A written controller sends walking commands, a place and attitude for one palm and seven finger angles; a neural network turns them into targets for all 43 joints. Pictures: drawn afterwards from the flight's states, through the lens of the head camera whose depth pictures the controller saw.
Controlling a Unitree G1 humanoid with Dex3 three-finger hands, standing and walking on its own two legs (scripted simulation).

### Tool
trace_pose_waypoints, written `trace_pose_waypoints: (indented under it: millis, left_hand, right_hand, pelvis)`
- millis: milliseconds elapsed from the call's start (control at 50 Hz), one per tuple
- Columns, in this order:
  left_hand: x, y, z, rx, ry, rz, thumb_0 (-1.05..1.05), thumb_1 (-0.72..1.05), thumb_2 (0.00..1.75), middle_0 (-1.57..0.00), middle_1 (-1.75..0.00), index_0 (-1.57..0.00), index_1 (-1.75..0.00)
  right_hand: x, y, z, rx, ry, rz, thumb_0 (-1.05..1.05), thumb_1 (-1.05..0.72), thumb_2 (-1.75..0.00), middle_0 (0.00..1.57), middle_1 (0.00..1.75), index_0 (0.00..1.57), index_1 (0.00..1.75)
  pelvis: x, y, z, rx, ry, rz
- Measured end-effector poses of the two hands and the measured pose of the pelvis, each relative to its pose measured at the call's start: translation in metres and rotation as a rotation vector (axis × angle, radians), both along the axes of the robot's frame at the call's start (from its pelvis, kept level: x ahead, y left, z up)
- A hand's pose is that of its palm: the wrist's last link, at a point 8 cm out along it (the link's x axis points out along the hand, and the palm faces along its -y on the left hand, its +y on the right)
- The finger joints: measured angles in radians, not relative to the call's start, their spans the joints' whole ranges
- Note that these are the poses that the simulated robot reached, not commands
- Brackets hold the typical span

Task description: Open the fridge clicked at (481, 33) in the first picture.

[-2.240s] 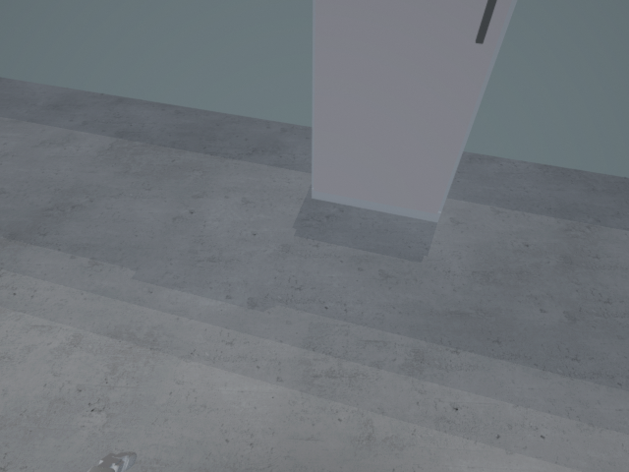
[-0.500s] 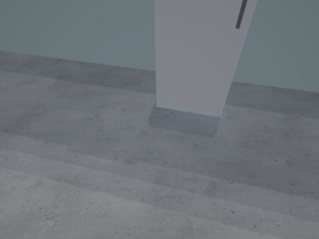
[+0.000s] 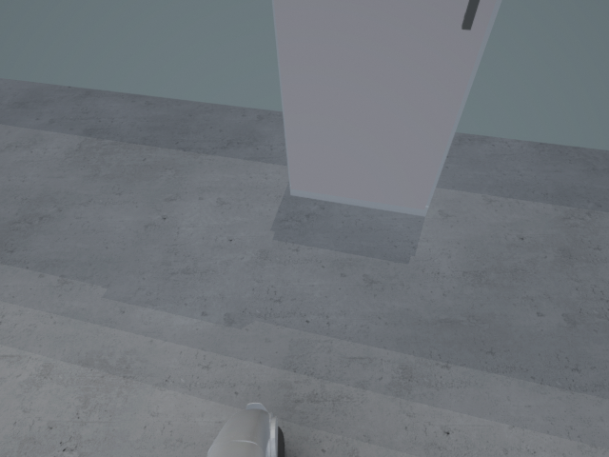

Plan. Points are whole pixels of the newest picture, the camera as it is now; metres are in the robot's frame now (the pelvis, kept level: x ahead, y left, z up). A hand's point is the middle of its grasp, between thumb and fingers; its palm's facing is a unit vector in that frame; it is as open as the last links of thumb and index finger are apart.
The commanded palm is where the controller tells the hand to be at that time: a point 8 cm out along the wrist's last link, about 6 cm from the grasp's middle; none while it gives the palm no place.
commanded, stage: walk to a spot facing it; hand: right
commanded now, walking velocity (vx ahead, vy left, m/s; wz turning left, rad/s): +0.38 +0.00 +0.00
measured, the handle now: out of the picture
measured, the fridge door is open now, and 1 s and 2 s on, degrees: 0 0 0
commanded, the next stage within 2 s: take the last steps up to it in 0.40 s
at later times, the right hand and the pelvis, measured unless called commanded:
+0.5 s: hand (441, 440) +0.19 -0.18 -0.18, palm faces +0.18 +0.97 -0.17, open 7.3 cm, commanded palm none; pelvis +0.25 -0.01 +0.00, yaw -6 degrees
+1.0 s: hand (448, 283) +0.45 -0.22 -0.16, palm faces +0.13 +0.97 -0.21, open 7.3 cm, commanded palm none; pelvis +0.41 -0.02 +0.00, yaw -6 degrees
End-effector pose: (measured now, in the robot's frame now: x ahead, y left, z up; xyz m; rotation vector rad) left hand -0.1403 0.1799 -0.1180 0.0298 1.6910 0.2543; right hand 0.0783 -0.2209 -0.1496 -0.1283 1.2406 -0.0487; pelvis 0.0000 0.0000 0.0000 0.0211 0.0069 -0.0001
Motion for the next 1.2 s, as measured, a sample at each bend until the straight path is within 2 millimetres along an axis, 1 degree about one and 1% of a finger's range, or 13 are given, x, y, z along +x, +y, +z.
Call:
trace_pose_waypoints:
  millis: [100,160,260,340,440,560,600,640,720,900,1020,1100,1200]
  left_hand:
    - [0.049,0.015,-0.021,-0.017,0.044,0.021,0.00,0.90,0.89,-0.21,-0.30,-0.20,-0.30]
    - [0.103,0.036,-0.032,-0.014,0.007,-0.010,0.00,0.91,0.89,-0.21,-0.30,-0.20,-0.30]
    - [0.240,0.068,-0.031,0.035,-0.221,-0.106,0.01,0.91,0.89,-0.20,-0.30,-0.20,-0.30]
    - [0.349,0.075,-0.020,0.059,-0.404,-0.170,0.00,0.91,0.89,-0.20,-0.30,-0.20,-0.30]
    - [0.455,0.056,-0.008,0.045,-0.522,-0.267,0.00,0.91,0.89,-0.20,-0.30,-0.19,-0.30]
    - [0.550,0.011,-0.016,0.037,-0.567,-0.386,0.00,0.91,0.89,-0.20,-0.30,-0.20,-0.30]
    - [0.564,-0.002,-0.016,0.035,-0.575,-0.387,0.00,0.91,0.89,-0.20,-0.30,-0.20,-0.30]
    - [0.566,-0.011,-0.014,0.030,-0.564,-0.370,0.00,0.91,0.89,-0.20,-0.30,-0.20,-0.30]
    - [0.570,-0.005,-0.003,0.073,-0.555,-0.309,-0.03,0.95,0.89,-0.21,-0.30,-0.20,-0.30]
    - [0.544,0.005,-0.014,0.032,-0.367,-0.242,-0.01,0.93,0.89,-0.20,-0.30,-0.20,-0.30]
    - [0.532,0.017,-0.034,-0.030,-0.237,-0.174,0.00,0.91,0.89,-0.20,-0.30,-0.20,-0.30]
    - [0.548,0.029,-0.043,-0.058,-0.174,-0.187,0.00,0.91,0.89,-0.20,-0.30,-0.20,-0.30]
    - [0.615,0.038,-0.029,-0.044,-0.246,-0.229,0.01,0.91,0.89,-0.20,-0.30,-0.20,-0.30]
  right_hand:
    - [0.100,0.021,-0.008,-0.014,-0.121,0.035,0.00,-0.91,-0.90,0.19,0.30,0.19,0.30]
    - [0.131,0.026,-0.005,-0.026,-0.178,-0.002,0.00,-0.91,-0.90,0.19,0.30,0.19,0.30]
    - [0.128,0.020,0.004,-0.057,-0.103,-0.088,-0.01,-0.92,-0.90,0.20,0.30,0.20,0.30]
    - [0.114,0.006,0.008,-0.082,0.011,-0.121,-0.01,-0.94,-0.90,0.20,0.30,0.20,0.30]
    - [0.103,-0.001,0.003,-0.056,0.133,-0.187,0.00,-0.93,-0.90,0.19,0.30,0.19,0.30]
    - [0.104,-0.014,-0.017,-0.004,0.257,-0.283,0.00,-0.91,-0.90,0.19,0.30,0.19,0.30]
    - [0.114,-0.020,-0.018,0.003,0.285,-0.286,0.00,-0.91,-0.90,0.19,0.30,0.19,0.30]
    - [0.133,-0.028,-0.014,0.001,0.278,-0.276,0.00,-0.91,-0.90,0.19,0.30,0.19,0.30]
    - [0.186,-0.043,-0.003,-0.010,0.201,-0.246,0.01,-0.91,-0.90,0.19,0.30,0.19,0.30]
    - [0.305,-0.054,0.017,-0.055,0.023,-0.206,0.00,-0.92,-0.90,0.19,0.30,0.19,0.30]
    - [0.372,-0.039,0.023,-0.099,-0.035,-0.157,0.00,-0.92,-0.90,0.19,0.30,0.19,0.30]
    - [0.391,-0.022,0.022,-0.107,-0.057,-0.178,0.00,-0.91,-0.90,0.19,0.30,0.19,0.30]
    - [0.377,-0.010,0.026,-0.101,0.035,-0.246,0.00,-0.93,-0.90,0.20,0.30,0.20,0.30]
  pelvis:
    - [0.064,0.016,-0.021,-0.007,-0.006,-0.005]
    - [0.094,0.025,-0.024,0.000,-0.024,-0.023]
    - [0.140,0.028,-0.009,0.004,-0.043,-0.041]
    - [0.175,0.023,-0.001,0.008,-0.036,-0.057]
    - [0.221,0.009,0.000,0.016,-0.028,-0.089]
    - [0.281,-0.025,-0.016,0.019,-0.030,-0.121]
    - [0.293,-0.034,-0.016,0.009,-0.041,-0.115]
    - [0.304,-0.039,-0.011,0.004,-0.049,-0.108]
    - [0.325,-0.047,0.001,-0.007,-0.048,-0.106]
    - [0.376,-0.041,0.009,-0.037,-0.037,-0.116]
    - [0.417,-0.019,0.001,-0.059,-0.030,-0.112]
    - [0.442,-0.006,-0.004,-0.040,-0.036,-0.126]
    - [0.474,-0.002,0.007,-0.036,-0.028,-0.138]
